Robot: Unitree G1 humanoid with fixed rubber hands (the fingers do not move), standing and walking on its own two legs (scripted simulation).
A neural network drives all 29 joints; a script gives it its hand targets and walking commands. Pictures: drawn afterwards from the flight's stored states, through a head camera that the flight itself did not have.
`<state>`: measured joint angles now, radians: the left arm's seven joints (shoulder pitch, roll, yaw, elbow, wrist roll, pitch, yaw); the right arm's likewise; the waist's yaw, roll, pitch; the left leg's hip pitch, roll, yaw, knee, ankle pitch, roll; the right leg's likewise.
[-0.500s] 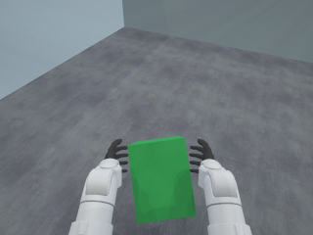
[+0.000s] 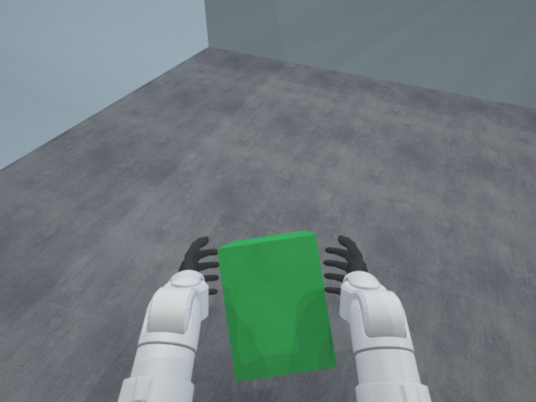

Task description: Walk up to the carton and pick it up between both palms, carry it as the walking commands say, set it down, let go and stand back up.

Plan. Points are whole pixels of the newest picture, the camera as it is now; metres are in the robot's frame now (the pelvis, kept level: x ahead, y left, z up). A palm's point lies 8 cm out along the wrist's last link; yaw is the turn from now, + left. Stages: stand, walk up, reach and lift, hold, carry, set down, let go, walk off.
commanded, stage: hold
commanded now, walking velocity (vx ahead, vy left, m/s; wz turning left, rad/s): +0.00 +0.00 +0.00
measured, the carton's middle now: (276, 292) +0.35 -0.01 -0.07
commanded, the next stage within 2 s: set down in 0.58 s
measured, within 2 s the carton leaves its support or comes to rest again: neither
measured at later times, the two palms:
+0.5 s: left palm (193, 279) +0.29 +0.12 +0.07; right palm (358, 283) +0.29 -0.12 +0.07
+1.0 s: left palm (216, 289) +0.31 +0.09 +0.01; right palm (367, 306) +0.29 -0.15 +0.01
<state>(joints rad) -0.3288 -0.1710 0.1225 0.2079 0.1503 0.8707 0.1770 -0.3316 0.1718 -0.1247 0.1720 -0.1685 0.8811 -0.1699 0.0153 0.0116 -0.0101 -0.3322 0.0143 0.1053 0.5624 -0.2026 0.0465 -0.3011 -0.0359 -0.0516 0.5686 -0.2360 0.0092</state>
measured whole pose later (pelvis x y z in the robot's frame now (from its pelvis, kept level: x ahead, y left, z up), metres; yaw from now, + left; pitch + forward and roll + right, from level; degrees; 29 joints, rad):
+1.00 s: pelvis -0.03 +0.00 -0.02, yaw -4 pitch -8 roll +0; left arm -0.62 -0.28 0.43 0.70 0.42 0.51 0.16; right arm -0.55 0.20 -0.48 0.65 -0.34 0.54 -0.14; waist 0.07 -0.05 0.12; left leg -0.33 -0.06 0.00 0.72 -0.26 0.05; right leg -0.32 0.07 0.11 0.73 -0.28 -0.01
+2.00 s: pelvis -0.03 -0.03 -0.12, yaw -2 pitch +21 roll +0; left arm -0.65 -0.14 0.33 0.72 0.17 0.16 0.20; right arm -0.62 0.19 -0.29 0.68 -0.18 0.17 -0.31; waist 0.07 0.01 0.02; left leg -1.20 -0.07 -0.05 1.26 -0.43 0.00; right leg -1.19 0.09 0.02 1.27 -0.46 -0.03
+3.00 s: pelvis -0.09 -0.01 -0.28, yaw -3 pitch +20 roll -3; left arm -1.13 -0.03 0.24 0.48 0.03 0.38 0.41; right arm -1.18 -0.04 -0.24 0.56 0.00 0.40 -0.31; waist 0.08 0.02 0.53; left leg -1.71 -0.08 -0.04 1.86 -0.49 0.01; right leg -1.67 0.10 -0.03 1.85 -0.53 0.01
